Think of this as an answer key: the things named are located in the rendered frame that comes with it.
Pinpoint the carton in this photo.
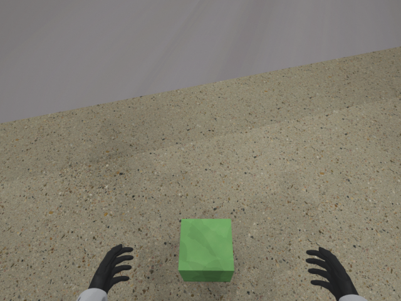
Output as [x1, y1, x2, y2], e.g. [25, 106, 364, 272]
[178, 219, 234, 282]

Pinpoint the left robot forearm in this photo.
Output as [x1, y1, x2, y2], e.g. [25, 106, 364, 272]
[76, 288, 108, 301]

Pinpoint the left robot hand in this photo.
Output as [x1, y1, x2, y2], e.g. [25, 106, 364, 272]
[88, 244, 133, 294]

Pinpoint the right robot hand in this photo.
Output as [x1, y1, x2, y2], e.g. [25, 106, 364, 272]
[306, 247, 359, 301]

